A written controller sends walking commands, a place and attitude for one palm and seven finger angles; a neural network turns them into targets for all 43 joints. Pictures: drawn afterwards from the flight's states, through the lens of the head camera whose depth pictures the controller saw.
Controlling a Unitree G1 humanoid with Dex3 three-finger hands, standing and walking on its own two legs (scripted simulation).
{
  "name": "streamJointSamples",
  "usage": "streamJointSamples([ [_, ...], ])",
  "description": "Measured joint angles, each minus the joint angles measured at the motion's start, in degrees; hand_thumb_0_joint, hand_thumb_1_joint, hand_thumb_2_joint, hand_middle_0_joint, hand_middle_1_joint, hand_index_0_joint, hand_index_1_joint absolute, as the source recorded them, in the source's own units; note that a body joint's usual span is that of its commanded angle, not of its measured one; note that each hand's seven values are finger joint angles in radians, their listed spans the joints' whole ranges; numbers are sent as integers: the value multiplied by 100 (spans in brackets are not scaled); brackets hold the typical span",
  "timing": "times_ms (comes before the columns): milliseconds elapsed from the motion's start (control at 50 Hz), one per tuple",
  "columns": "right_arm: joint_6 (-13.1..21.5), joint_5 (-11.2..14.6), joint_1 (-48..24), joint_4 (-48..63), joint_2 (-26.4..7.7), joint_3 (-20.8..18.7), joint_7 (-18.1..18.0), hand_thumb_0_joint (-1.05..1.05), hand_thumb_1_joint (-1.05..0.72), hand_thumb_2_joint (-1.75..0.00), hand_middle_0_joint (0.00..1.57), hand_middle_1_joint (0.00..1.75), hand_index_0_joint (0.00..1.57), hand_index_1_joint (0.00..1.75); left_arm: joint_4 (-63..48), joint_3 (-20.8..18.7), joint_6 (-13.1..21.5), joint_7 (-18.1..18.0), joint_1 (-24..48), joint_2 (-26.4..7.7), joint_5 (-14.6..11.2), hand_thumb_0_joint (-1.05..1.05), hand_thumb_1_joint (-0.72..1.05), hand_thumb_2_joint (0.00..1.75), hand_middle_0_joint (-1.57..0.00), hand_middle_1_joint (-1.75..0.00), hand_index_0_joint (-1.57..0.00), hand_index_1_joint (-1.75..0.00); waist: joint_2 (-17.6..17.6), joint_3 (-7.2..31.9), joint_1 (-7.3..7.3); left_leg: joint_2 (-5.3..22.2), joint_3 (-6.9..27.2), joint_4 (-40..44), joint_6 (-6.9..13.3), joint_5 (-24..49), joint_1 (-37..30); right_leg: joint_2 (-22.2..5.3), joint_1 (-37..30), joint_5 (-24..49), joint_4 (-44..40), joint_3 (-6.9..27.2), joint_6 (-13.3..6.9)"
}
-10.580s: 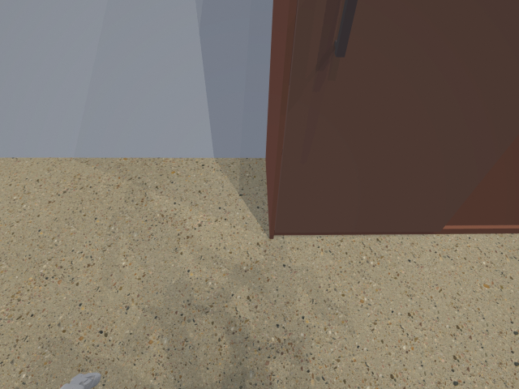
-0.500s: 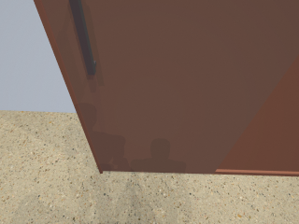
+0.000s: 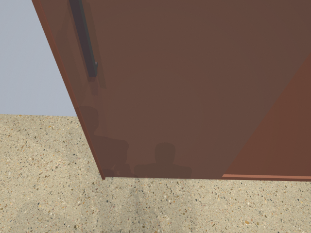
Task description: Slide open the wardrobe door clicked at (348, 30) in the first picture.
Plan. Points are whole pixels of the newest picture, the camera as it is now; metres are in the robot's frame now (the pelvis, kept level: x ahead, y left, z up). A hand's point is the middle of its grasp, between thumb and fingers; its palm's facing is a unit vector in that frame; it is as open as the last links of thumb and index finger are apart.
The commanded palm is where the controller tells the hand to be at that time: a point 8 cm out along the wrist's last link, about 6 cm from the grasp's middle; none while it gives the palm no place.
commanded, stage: look again from close up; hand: left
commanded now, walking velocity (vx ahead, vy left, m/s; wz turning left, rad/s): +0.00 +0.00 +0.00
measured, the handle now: (85, 32) +0.55 +0.23 +0.25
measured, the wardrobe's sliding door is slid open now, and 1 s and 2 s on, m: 0.00 0.00 0.00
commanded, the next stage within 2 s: shuffle to correct the standing spot in 0.66 s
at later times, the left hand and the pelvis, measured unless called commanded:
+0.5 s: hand out of the picture -0.01 +0.15 -0.18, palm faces +0.05 -0.99 -0.15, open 7.4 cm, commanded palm none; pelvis +0.01 +0.00 +0.00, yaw +0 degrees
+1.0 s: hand out of the picture +0.01 +0.16 -0.18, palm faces +0.10 -0.99 -0.14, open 7.4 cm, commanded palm none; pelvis +0.03 +0.00 +0.00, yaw +0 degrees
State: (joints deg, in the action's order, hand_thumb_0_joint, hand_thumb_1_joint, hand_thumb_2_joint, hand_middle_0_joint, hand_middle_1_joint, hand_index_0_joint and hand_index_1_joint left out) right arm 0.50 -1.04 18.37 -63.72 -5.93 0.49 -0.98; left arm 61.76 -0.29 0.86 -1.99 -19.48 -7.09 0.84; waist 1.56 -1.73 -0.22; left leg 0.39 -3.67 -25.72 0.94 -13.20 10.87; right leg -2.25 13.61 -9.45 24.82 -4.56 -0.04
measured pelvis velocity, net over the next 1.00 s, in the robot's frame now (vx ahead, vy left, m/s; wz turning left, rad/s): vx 0.03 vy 0.00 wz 0.01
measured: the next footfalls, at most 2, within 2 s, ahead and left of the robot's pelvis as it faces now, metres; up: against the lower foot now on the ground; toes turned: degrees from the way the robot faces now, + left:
none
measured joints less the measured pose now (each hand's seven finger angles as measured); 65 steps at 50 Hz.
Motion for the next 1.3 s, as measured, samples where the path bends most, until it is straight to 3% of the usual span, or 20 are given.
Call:
streamJointSamples([
  [880,9,-21,-3,-32,-18,10,-7,1,-92,-90,20,30,20,30,8,-39,30,4,38,3,15,0,92,89,-20,-30,-20,-30,-35,-23,-33,69,-8,-1,-66,-155,-95,69,-48,-197,75,11,-55],
  [1000,-93,-59,176,45,-84,-31,38,0,-91,-90,20,30,20,30,-94,-166,-9,29,-112,27,34,0,91,89,-20,-30,-20,-30,-78,79,-82,99,74,-454,-18,-469,101,74,-8,-411,262,-70,-34],
  [1080,-51,-60,270,88,-73,-49,39,0,-91,-90,19,30,20,30,-93,-258,-73,35,-208,-38,43,0,91,89,-20,-30,-20,-30,106,108,-114,-32,-3,-424,90,-576,9,-55,9,-586,429,11,12],
  [1220,94,-87,450,230,-35,5,-50,0,-91,-90,19,30,20,30,-119,-249,-118,71,-37,-87,67,0,91,89,-20,-30,-19,-30,68,-24,3,-205,-146,-109,270,-629,-317,-111,474,-1705,1665,-100,-163],
  [1260,115,-75,476,192,10,37,-85,0,-91,-90,19,30,20,30,-161,-242,-85,63,124,-91,49,0,91,89,-20,-30,-19,-30,34,-104,49,-260,-131,-9,262,-619,-428,-76,412,-1436,1317,-150,-125],
  [1300,128,-27,500,121,75,64,-117,0,-91,-90,20,30,20,30,-178,-242,-34,12,268,-161,32,1,93,89,-20,-30,-20,-30,46,-175,62,-334,-113,-48,226,-684,-504,-60,200,-490,653,-132,-107],
])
